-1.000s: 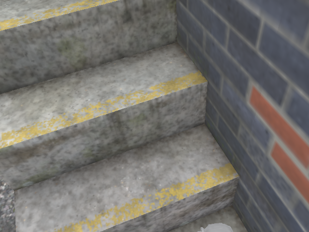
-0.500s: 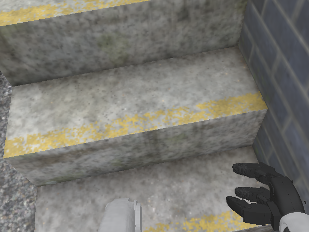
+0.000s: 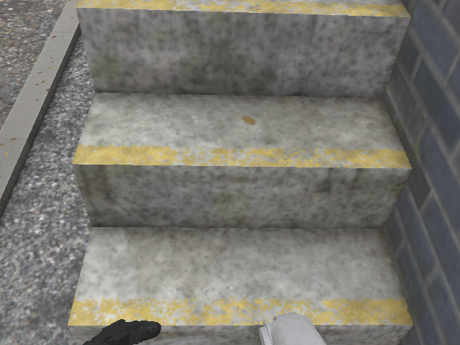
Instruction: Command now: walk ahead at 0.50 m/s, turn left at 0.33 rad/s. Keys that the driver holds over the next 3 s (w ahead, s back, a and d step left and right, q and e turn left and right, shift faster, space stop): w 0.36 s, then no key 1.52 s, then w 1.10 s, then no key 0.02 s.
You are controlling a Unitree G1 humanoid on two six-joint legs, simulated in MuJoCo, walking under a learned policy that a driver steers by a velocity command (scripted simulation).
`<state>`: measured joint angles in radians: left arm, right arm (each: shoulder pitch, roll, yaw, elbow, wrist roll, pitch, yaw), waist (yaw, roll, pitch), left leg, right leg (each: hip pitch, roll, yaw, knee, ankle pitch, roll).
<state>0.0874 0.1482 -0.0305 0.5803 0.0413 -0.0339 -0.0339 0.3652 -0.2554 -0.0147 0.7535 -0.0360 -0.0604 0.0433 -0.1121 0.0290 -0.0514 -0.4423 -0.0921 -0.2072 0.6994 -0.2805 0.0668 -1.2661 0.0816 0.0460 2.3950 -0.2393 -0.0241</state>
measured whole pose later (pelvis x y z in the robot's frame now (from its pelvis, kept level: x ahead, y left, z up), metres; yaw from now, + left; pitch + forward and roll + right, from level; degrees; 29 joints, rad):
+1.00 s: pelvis +0.22 -0.03 +0.19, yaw +0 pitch +1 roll +1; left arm 0.09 0.11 0.01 0.68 -0.01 -0.04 0.08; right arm 0.32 -0.19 -0.02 0.89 -0.05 -0.04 0.00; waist -0.05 0.00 -0.01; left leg -0.35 -0.08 0.11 0.71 -0.38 0.11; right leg -0.92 0.09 0.09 1.92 -0.32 -0.04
